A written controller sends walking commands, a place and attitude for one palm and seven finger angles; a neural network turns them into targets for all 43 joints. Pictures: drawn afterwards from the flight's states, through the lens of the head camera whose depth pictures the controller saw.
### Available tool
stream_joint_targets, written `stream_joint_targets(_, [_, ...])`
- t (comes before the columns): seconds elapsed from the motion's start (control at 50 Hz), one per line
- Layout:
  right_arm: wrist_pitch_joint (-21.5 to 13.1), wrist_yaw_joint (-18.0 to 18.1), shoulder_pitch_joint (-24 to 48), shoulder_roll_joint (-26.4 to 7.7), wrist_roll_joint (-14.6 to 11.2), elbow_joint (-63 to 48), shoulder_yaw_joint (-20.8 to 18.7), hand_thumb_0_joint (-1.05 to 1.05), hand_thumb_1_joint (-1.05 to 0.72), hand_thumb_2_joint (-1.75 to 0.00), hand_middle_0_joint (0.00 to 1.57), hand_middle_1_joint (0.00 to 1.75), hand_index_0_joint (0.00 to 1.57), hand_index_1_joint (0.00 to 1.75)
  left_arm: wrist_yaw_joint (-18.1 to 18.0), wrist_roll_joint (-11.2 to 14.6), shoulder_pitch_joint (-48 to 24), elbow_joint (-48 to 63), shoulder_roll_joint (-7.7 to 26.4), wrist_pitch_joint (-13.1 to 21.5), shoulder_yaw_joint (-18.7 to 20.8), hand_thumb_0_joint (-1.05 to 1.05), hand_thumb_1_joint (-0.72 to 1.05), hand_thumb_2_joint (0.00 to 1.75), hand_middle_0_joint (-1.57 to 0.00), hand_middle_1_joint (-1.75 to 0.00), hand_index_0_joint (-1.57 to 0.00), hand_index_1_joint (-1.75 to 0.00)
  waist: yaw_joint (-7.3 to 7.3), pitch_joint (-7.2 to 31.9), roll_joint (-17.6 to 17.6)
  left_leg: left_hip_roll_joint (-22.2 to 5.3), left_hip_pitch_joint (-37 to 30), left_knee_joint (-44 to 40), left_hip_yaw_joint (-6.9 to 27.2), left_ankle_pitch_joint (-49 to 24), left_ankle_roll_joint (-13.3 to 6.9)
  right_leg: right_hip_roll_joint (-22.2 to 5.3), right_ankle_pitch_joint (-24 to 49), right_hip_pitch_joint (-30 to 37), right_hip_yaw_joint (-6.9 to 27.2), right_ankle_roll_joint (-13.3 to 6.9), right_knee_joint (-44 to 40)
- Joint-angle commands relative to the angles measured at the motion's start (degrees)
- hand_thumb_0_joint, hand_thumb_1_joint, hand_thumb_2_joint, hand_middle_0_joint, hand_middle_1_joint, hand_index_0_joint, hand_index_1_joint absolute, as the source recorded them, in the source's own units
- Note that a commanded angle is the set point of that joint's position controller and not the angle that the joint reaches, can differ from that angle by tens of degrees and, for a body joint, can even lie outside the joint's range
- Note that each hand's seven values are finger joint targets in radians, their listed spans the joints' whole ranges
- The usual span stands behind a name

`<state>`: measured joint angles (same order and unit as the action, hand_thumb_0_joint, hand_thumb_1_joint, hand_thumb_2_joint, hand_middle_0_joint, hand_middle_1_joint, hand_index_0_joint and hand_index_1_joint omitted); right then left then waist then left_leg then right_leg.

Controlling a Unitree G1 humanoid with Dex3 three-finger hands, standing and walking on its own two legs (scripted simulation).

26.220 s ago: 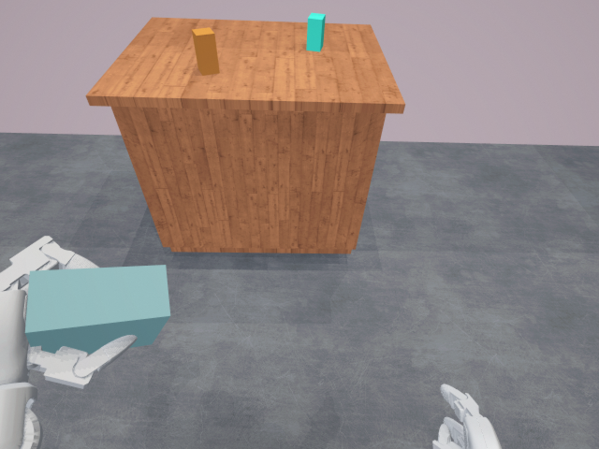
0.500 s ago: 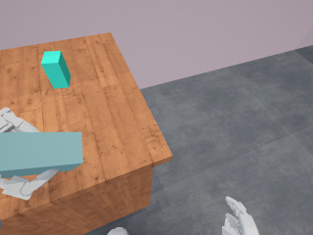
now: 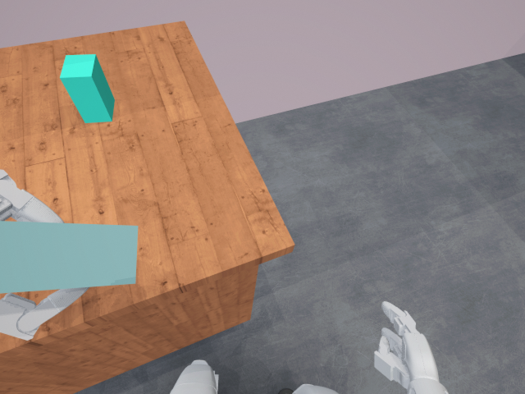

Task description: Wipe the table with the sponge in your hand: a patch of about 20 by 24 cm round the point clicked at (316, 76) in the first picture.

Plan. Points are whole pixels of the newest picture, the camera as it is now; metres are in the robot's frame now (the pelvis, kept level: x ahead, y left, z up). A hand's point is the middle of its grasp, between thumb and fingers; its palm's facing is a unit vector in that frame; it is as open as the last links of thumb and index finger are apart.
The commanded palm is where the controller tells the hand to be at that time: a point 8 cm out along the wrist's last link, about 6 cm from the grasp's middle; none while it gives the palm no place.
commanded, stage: shuffle to correct the standing spot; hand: left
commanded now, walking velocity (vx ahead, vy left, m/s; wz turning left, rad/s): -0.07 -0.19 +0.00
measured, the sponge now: (80, 256) +0.23 +0.21 +0.15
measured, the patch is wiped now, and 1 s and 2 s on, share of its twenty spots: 0.00 0.00 0.00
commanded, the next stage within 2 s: come to a stop and stand still in 1.42 s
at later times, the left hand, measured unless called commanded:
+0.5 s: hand (47, 243) +0.24 +0.23 +0.17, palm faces +0.32 -0.86 -0.41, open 9.5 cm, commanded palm +0.18 +0.28 +0.19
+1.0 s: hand (43, 250) +0.23 +0.23 +0.18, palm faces +0.29 -0.81 -0.51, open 9.5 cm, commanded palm +0.16 +0.27 +0.19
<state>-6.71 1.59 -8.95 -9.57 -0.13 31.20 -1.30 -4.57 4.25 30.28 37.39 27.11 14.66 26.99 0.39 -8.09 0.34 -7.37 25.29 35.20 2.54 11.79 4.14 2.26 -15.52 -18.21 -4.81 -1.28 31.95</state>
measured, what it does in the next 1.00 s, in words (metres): stands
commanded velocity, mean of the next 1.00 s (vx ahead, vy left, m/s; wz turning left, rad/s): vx -0.21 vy -0.18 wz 0.00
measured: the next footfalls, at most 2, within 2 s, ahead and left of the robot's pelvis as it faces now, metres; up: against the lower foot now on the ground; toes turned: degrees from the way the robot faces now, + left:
none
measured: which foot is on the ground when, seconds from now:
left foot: down 0.00-1.00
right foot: down 0.00-1.00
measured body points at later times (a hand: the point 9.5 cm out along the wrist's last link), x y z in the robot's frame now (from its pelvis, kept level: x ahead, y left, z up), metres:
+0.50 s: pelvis +0.02 +0.00 +0.00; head +0.05 +0.01 +0.45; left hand +0.21 +0.27 +0.20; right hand +0.17 -0.24 -0.08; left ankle +0.07 +0.16 -0.73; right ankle +0.01 -0.11 -0.73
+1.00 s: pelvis +0.00 -0.01 +0.00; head +0.07 +0.01 +0.44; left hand +0.21 +0.27 +0.21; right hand +0.18 -0.24 -0.08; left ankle +0.07 +0.16 -0.73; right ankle +0.01 -0.11 -0.73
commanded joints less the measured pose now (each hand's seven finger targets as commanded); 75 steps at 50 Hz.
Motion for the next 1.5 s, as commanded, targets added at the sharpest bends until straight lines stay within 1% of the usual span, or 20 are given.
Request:
stream_joint_targets(0.0, [-2.6, 0.7, -0.3, -8.2, -0.6, -8.3, -3.3, 0.00, -0.90, -0.90, 0.20, 0.30, 0.20, 0.30, -2.3, 1.5, -1.1, 11.8, 7.7, 1.7, 6.5, 0.00, 0.10, 1.30, -1.20, -1.60, -1.20, -1.60, 0.58, 13.9, -2.6, -0.5, -5.6, -2.0, 0.1, 14.1, -4.7, -9.5, -2.3, 0.4, 9.3, -2.5, -8.6])
stream_joint_targets(0.06, [-2.4, 0.7, -0.5, -7.9, -0.6, -7.3, -2.4, 0.00, -0.90, -0.90, 0.20, 0.30, 0.20, 0.30, -3.4, 1.5, -1.0, 10.8, 6.6, -0.2, 5.0, 0.00, 0.10, 1.30, -1.20, -1.60, -1.20, -1.60, 1.07, 13.1, -1.0, 0.9, -11.3, 0.6, -0.1, 12.5, -4.6, -11.5, -5.9, -6.0, 11.3, -4.4, -10.1])
stream_joint_targets(0.12, [-2.3, 0.9, 0.7, -8.5, -0.5, -7.9, -2.1, 0.00, -0.90, -0.90, 0.20, 0.30, 0.20, 0.30, -3.2, 1.4, -3.3, 11.8, 5.9, -0.9, 3.8, 0.00, 0.10, 1.30, -1.20, -1.60, -1.20, -1.60, 0.56, 12.4, -7.9, -5.4, -7.1, -11.4, 7.4, 12.7, -6.8, -4.8, -5.3, -0.4, 4.6, 0.2, -3.8])
stream_joint_targets(0.18, [-1.8, 0.7, 1.3, -8.7, -0.6, -7.8, -1.6, 0.00, -0.90, -0.90, 0.20, 0.30, 0.20, 0.30, -3.2, 0.3, -4.7, 9.7, 4.3, -1.3, 2.2, 0.00, 0.10, 1.30, -1.20, -1.60, -1.20, -1.60, 0.47, 9.3, -14.5, -7.5, 0.2, -16.9, 9.3, 22.7, -8.1, -2.9, -7.3, 5.3, 3.5, 1.0, -1.1])
stream_joint_targets(0.28, [-1.8, -0.3, -0.3, -8.2, -1.0, -7.7, -2.0, 0.00, -0.90, -0.90, 0.20, 0.30, 0.20, 0.30, -3.2, 0.3, -4.4, 9.0, 3.7, -1.7, 1.0, 0.00, 0.10, 1.30, -1.20, -1.60, -1.20, -1.60, 0.54, 10.2, -5.3, -1.8, -3.2, -8.0, 2.4, 18.8, -5.8, -5.1, -6.1, 4.0, 5.4, -1.1, -9.2])
stream_joint_targets(0.34, [-2.0, -0.4, -0.7, -7.8, -0.6, -7.4, -2.3, 0.00, -0.90, -0.90, 0.20, 0.30, 0.20, 0.30, -3.7, 0.9, -3.4, 9.9, 5.8, -2.1, 2.8, 0.00, 0.10, 1.30, -1.20, -1.60, -1.20, -1.60, 0.86, 11.6, -1.1, 0.9, -7.7, -0.9, -0.4, 9.7, -4.8, -9.6, -0.9, 0.6, 9.5, -4.4, -10.8])
stream_joint_targets(0.48, [-0.7, 0.3, 0.3, -8.0, -0.9, -6.8, -1.9, 0.00, -0.90, -0.90, 0.20, 0.30, 0.20, 0.30, -3.6, 1.0, -2.9, 8.1, 4.8, -2.4, 2.2, 0.00, 0.10, 1.30, -1.20, -1.60, -1.20, -1.60, 0.88, 11.5, -6.1, -2.2, -8.6, -7.3, 2.6, 0.9, -5.9, -5.7, 5.4, 3.8, 4.8, -1.0, -7.4])
stream_joint_targets(0.6, [-0.8, 0.4, 0.2, -8.1, -1.2, -8.5, -2.8, 0.00, -0.90, -0.90, 0.20, 0.30, 0.20, 0.30, -3.0, 1.0, -1.7, 10.8, 6.8, -1.9, 3.6, 0.00, 0.10, 1.30, -1.20, -1.60, -1.20, -1.60, 0.01, 15.0, -4.7, -3.6, -13.2, -3.5, 1.6, -19.6, -5.4, -7.4, 19.9, 6.2, 4.9, -1.1, -6.1])
stream_joint_targets(0.66, [-0.8, 0.5, 0.5, -7.6, -1.2, -8.3, -2.8, 0.00, -0.90, -0.90, 0.20, 0.30, 0.20, 0.30, -2.9, 0.9, -1.7, 11.9, 7.5, -0.9, 4.6, 0.00, 0.10, 1.30, -1.20, -1.60, -1.20, -1.60, 0.33, 16.9, -4.7, -3.0, -15.3, -1.2, 0.3, -24.8, -4.6, -9.0, 26.6, 6.5, 6.2, -2.0, -5.7])
stream_joint_targets(0.76, [-1.0, 0.9, 1.1, -7.2, -0.9, -7.8, -2.9, 0.00, -0.90, -0.90, 0.20, 0.30, 0.20, 0.30, -3.0, 0.8, 0.8, 10.1, 8.3, 0.9, 6.8, 0.00, 0.10, 1.30, -1.20, -1.60, -1.20, -1.60, 0.24, 17.9, -5.1, -3.9, -15.2, -1.9, 1.5, -25.6, -4.9, -9.1, 25.1, 5.7, 5.6, -2.1, -4.9])
stream_joint_targets(0.94, [-2.6, 1.1, 0.8, -7.0, -0.1, -6.4, -3.0, 0.00, -0.90, -0.90, 0.20, 0.30, 0.20, 0.30, -3.0, 0.6, -0.3, 10.0, 8.1, 3.6, 7.1, 0.00, 0.10, 1.30, -1.20, -1.60, -1.20, -1.60, 0.85, 16.1, -0.8, -1.0, -10.2, -0.3, 1.8, -7.0, -4.6, -12.0, 16.0, 1.0, 7.9, -4.0, -6.7])
stream_joint_targets(1.02, [-2.7, 1.1, 1.6, -8.0, -0.5, -7.8, -2.4, 0.00, -0.90, -0.90, 0.20, 0.30, 0.20, 0.30, -3.1, 1.2, 0.0, 11.3, 7.0, 2.0, 5.8, 0.00, 0.10, 1.30, -1.20, -1.60, -1.20, -1.60, 0.73, 13.8, -8.1, -5.4, -6.5, -9.8, 6.6, 6.5, -6.8, -6.6, -1.8, 0.3, 5.2, -0.8, -3.5])
stream_joint_targets(1.1, [-2.3, 0.6, 1.1, -8.8, -0.4, -8.6, -2.1, 0.00, -0.90, -0.90, 0.20, 0.30, 0.20, 0.30, -3.2, 0.7, -1.5, 11.1, 6.2, 0.1, 4.9, 0.00, 0.10, 1.30, -1.20, -1.60, -1.20, -1.60, 0.26, 12.3, -12.8, -7.4, 0.7, -15.0, 8.8, 19.3, -7.9, -3.7, -7.4, 6.4, 3.8, 0.7, -1.2])
stream_joint_targets(1.18, [-1.8, 0.1, -0.8, -8.2, -0.8, -8.3, -2.0, 0.00, -0.90, -0.90, 0.20, 0.30, 0.20, 0.30, -3.4, 0.9, -1.9, 9.9, 4.6, -1.6, 2.5, 0.00, 0.10, 1.30, -1.20, -1.60, -1.20, -1.60, 0.56, 11.8, -3.1, -0.8, -3.6, -4.0, 1.2, 18.6, -5.5, -7.3, -9.8, 1.0, 7.9, -1.8, -10.5])
stream_joint_targets(1.24, [-2.1, 0.2, -1.2, -7.7, -0.7, -6.8, -1.9, 0.00, -0.90, -0.90, 0.20, 0.30, 0.20, 0.30, -4.5, 1.2, -4.0, 11.0, 5.9, -2.5, 2.5, 0.00, 0.10, 1.30, -1.20, -1.60, -1.20, -1.60, 0.90, 12.7, 4.4, 3.5, -9.7, 10.0, -3.1, 9.9, -3.8, -15.4, -7.5, -5.4, 15.1, -7.6, -14.1])
stream_joint_targets(1.26, [-2.0, 0.4, -0.4, -7.9, -0.7, -6.2, -1.4, 0.00, -0.90, -0.90, 0.20, 0.30, 0.20, 0.30, -5.1, 1.3, -4.1, 10.9, 6.1, -2.8, 2.5, 0.00, 0.10, 1.30, -1.20, -1.60, -1.20, -1.60, 1.20, 13.2, 2.2, 3.1, -12.0, 7.7, -2.3, 7.3, -4.0, -14.8, -1.8, -5.0, 13.8, -7.7, -12.2])
stream_joint_targets(1.32, [-1.7, 0.9, 1.0, -9.0, -0.7, -6.8, -1.9, 0.00, -0.90, -0.90, 0.20, 0.30, 0.20, 0.30, -4.6, 1.5, -4.0, 9.8, 5.2, -2.9, 2.3, 0.00, 0.10, 1.30, -1.20, -1.60, -1.20, -1.60, 0.43, 11.6, -3.6, -3.4, -11.5, -8.5, 6.0, -2.2, -6.4, -6.5, 2.1, -1.4, 5.9, -2.2, -4.3])
stream_joint_targets(1.36, [-1.1, 0.9, 1.9, -8.7, -1.1, -7.0, -1.7, 0.00, -0.90, -0.90, 0.20, 0.30, 0.20, 0.30, -4.4, 1.1, -3.4, 8.6, 5.8, -3.0, 3.2, 0.00, 0.10, 1.30, -1.20, -1.60, -1.20, -1.60, 0.84, 10.3, -13.5, -6.7, -7.4, -15.0, 9.9, 7.6, -7.5, -4.0, -4.3, 1.5, 4.6, 0.4, -2.5])
stream_joint_targets(1.38, [-0.7, 0.6, 1.7, -8.4, -0.7, -6.9, -1.2, 0.00, -0.90, -0.90, 0.20, 0.30, 0.20, 0.30, -4.0, 0.7, -3.2, 7.4, 3.8, -2.9, 1.6, 0.00, 0.10, 1.30, -1.20, -1.60, -1.20, -1.60, 0.69, 9.0, -14.8, -7.4, -2.6, -16.7, 10.7, 12.0, -8.1, -3.2, -4.6, 4.3, 3.6, 0.8, -2.0])
stream_joint_targets(1.48, [-0.6, -0.3, -0.1, -8.0, -1.2, -7.8, -1.7, 0.00, -0.90, -0.90, 0.20, 0.30, 0.20, 0.30, -3.7, 0.7, -2.3, 6.8, 4.2, -2.9, 1.4, 0.00, 0.10, 1.30, -1.20, -1.60, -1.20, -1.60, 0.73, 11.0, -2.1, -0.8, -4.2, -6.6, 1.8, 12.0, -5.6, -7.0, -1.4, 5.2, 7.2, -1.8, -10.9])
